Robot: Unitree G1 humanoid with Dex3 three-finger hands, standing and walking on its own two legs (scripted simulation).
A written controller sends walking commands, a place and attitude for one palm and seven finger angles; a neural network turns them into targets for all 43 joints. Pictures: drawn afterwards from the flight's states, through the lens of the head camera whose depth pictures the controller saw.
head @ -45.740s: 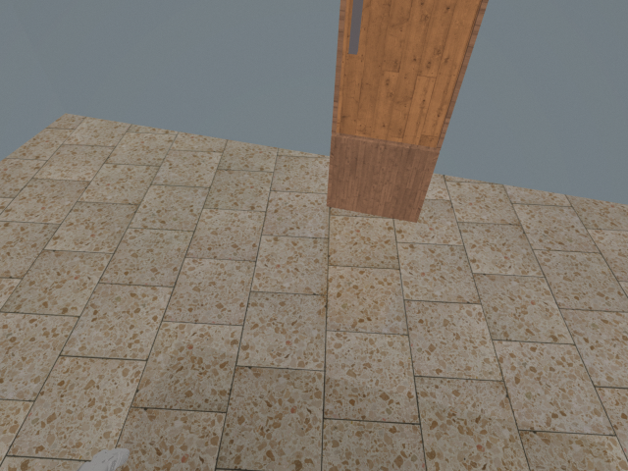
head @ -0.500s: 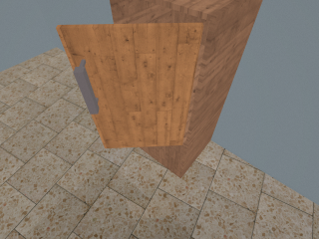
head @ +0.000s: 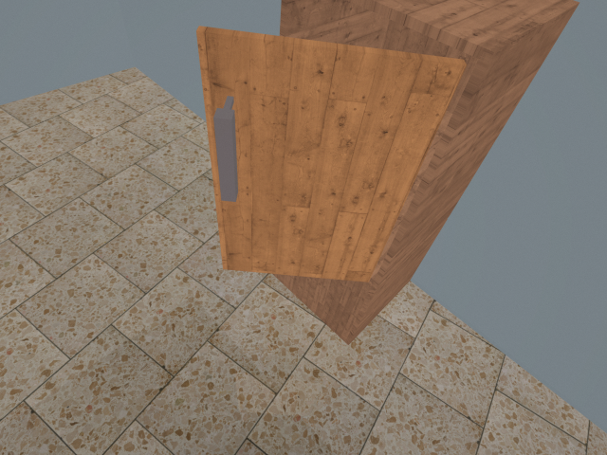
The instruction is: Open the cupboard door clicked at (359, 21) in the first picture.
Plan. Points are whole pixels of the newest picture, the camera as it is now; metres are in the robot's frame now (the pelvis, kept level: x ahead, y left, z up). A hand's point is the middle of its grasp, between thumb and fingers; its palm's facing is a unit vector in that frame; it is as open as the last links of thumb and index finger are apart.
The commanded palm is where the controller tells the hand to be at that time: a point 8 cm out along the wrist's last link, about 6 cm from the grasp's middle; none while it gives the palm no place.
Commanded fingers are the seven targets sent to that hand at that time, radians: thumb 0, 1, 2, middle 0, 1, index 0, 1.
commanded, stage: come to a stop and stand still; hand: left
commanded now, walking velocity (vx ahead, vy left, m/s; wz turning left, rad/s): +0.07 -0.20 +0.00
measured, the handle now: (229, 150) +0.56 +0.18 +0.07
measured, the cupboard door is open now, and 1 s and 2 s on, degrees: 42 42 42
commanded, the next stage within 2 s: look again from close up in 1.40 s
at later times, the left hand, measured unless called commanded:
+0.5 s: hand out of the picture -0.07 +0.14 -0.17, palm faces +0.02 -0.98 -0.18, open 7.4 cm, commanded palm none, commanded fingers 0.00 0.90 0.90 -0.20 -0.30 -0.20 -0.30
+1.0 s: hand out of the picture -0.11 +0.11 -0.18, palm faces +0.09 -0.99 -0.10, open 7.4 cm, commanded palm none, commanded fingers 0.00 0.90 0.90 -0.20 -0.30 -0.20 -0.30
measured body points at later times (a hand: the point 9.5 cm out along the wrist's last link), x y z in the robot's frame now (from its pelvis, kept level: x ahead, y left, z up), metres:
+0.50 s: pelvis -0.07 -0.03 +0.00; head -0.08 -0.03 +0.45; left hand -0.07 +0.19 -0.15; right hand -0.12 -0.25 -0.16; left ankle +0.04 +0.05 -0.73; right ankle -0.10 -0.12 -0.74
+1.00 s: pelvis -0.07 -0.03 +0.00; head -0.06 -0.01 +0.45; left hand -0.11 +0.16 -0.17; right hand -0.09 -0.24 -0.16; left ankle -0.10 +0.11 -0.74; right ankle -0.10 -0.12 -0.74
